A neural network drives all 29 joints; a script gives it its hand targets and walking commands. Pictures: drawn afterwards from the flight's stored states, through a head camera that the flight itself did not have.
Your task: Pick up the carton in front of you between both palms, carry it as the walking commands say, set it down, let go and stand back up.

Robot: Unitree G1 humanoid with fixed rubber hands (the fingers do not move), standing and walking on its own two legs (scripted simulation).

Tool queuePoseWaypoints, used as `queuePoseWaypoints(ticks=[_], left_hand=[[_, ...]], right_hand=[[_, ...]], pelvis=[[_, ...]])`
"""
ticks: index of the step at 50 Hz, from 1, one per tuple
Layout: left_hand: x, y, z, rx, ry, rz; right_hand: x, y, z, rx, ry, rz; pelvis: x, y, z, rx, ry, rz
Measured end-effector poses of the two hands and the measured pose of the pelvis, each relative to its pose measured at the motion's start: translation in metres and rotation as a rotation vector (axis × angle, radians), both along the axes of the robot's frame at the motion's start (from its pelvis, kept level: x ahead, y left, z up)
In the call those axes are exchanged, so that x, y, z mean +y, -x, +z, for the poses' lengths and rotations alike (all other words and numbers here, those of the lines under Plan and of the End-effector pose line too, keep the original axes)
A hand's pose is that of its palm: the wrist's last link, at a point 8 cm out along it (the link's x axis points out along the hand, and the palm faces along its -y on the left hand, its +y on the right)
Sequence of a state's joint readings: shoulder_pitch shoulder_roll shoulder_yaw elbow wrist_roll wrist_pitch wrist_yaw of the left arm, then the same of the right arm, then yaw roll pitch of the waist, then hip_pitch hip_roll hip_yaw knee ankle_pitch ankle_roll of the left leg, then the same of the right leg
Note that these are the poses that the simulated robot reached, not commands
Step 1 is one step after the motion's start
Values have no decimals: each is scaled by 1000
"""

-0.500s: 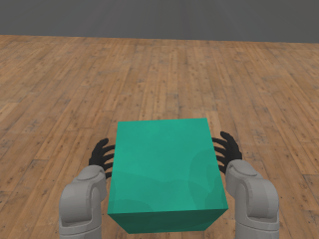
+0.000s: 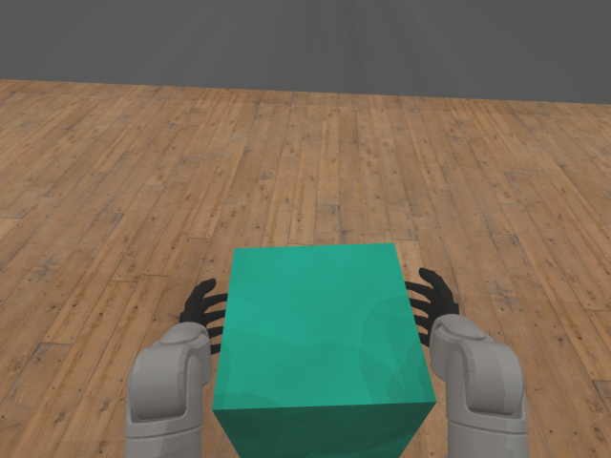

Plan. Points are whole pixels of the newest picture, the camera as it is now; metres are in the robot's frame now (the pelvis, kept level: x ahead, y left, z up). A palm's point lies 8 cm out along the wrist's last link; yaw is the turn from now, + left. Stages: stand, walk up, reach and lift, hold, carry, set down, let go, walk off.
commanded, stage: carry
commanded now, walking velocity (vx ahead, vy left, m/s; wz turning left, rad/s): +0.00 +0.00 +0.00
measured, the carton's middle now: (317, 360) +0.28 +0.00 +0.01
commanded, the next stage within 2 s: none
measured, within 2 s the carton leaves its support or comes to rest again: neither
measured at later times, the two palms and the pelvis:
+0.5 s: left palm (204, 365) +0.26 +0.14 +0.03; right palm (435, 352) +0.27 -0.15 +0.04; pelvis -0.01 -0.01 -0.01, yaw +0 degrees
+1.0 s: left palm (195, 384) +0.23 +0.15 +0.03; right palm (436, 372) +0.24 -0.15 +0.04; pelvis -0.05 +0.00 +0.00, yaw +0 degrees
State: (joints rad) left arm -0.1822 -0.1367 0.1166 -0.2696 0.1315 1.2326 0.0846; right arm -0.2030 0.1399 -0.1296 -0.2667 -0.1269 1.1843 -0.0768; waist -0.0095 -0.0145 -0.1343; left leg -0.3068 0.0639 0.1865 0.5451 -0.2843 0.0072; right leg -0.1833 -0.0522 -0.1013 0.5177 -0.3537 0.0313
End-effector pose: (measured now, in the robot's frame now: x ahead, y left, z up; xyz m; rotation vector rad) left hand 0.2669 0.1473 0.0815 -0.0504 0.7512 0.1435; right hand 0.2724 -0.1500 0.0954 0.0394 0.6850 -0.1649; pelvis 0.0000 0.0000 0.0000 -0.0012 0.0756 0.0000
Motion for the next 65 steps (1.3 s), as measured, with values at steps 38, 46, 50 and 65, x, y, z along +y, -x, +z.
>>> queuePoseWaypoints(ticks=[38,46,50,65], left_hand=[[-4,15,-55,-63,-72,-41],[-1,27,-48,-73,-71,-37],[1,34,-50,-58,-80,-38],[1,47,-50,-59,-71,-30]], right_hand=[[-3,12,-53,-60,85,64],[0,24,-48,-70,71,58],[1,31,-51,-55,69,63],[2,41,-48,-57,77,70]], pelvis=[[-5,40,-3,-39,-4,-2],[-2,51,-2,-33,-1,0],[-1,54,-2,-34,0,1],[-3,66,-2,-42,0,4]])
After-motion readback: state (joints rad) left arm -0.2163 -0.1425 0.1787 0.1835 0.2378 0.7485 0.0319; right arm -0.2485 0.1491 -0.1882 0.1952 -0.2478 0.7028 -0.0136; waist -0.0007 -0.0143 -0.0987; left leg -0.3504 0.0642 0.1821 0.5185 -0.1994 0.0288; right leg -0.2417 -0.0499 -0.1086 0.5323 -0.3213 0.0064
